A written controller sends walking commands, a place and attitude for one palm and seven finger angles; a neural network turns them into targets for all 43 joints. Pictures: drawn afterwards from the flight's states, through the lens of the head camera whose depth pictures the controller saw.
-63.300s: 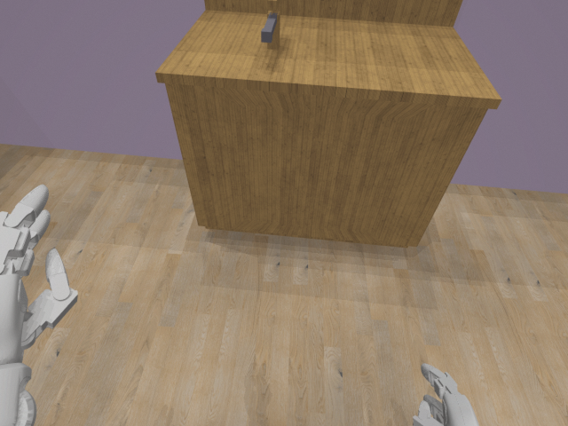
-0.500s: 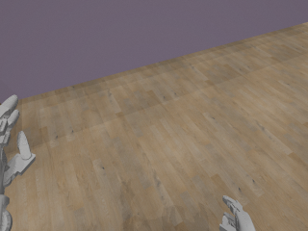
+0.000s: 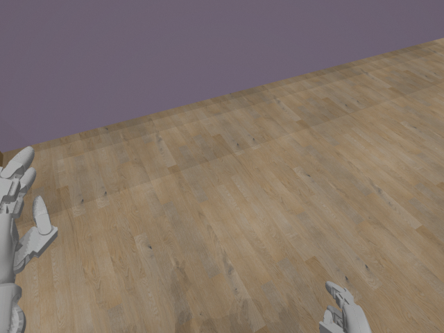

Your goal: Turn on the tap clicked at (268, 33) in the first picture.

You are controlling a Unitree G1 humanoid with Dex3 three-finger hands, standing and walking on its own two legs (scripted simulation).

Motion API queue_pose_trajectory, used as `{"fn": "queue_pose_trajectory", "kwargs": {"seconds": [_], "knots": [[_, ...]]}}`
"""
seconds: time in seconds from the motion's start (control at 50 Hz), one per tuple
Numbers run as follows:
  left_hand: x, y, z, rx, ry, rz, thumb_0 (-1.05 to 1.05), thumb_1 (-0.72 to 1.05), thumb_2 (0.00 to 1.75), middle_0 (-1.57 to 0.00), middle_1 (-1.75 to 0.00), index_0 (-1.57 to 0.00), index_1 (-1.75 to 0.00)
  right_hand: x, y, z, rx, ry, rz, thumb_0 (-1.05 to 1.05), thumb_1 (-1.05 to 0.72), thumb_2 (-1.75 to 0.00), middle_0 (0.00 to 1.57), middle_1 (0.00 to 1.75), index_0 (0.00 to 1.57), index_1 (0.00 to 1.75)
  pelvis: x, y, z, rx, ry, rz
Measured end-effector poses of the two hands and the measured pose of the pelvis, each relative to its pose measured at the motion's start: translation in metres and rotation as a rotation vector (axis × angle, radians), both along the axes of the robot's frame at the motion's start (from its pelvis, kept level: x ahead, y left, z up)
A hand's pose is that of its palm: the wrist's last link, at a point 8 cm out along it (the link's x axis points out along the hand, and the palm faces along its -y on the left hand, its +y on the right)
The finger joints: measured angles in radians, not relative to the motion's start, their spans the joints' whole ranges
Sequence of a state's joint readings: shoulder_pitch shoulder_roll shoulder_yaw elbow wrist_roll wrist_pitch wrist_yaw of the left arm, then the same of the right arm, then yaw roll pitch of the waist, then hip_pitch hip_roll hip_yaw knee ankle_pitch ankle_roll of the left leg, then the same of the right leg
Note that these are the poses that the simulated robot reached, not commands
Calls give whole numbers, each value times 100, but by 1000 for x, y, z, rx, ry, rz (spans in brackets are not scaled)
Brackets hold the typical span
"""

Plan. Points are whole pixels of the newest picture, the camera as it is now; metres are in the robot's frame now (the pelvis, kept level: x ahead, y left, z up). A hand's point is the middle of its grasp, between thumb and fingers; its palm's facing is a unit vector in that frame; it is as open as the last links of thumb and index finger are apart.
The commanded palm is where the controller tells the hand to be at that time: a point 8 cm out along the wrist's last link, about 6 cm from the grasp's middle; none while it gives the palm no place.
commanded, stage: look again from close up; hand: left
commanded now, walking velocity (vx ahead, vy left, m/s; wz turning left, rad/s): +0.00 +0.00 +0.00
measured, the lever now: out of the picture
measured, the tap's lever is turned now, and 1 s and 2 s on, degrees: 73 73 73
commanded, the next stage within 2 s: shuffle to correct the standing spot in 0.80 s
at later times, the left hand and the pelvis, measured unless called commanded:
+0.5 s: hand (35, 202) +0.25 +0.29 +0.16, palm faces +0.36 -0.82 -0.45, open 7.4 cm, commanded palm +0.18 +0.32 +0.17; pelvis +0.02 +0.04 +0.00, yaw -1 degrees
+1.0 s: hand (30, 223) +0.22 +0.28 +0.15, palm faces +0.40 -0.84 -0.37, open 7.4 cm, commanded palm +0.16 +0.31 +0.17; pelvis +0.00 +0.03 +0.00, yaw +0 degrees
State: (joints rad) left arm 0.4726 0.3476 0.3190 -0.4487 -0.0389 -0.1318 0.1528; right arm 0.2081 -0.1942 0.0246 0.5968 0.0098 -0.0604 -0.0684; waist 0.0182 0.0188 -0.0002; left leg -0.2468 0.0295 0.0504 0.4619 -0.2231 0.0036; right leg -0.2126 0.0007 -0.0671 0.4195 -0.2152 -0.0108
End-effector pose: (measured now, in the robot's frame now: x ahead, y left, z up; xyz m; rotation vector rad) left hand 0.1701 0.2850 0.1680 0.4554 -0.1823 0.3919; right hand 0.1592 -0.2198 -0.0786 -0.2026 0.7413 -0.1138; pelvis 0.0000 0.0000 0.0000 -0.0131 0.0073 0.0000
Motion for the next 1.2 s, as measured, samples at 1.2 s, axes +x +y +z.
{"fn": "queue_pose_trajectory", "kwargs": {"seconds": [1.2], "knots": [[3, 46, -3, 40, -52, -62, 2, 89, 90, -21, -30, -21, -30, -15, 21, 2, -76, 34, -16, 1, -91, -90, 20, 30, 20, 30, -2, 51, -9, -26, 12, 9]]}}
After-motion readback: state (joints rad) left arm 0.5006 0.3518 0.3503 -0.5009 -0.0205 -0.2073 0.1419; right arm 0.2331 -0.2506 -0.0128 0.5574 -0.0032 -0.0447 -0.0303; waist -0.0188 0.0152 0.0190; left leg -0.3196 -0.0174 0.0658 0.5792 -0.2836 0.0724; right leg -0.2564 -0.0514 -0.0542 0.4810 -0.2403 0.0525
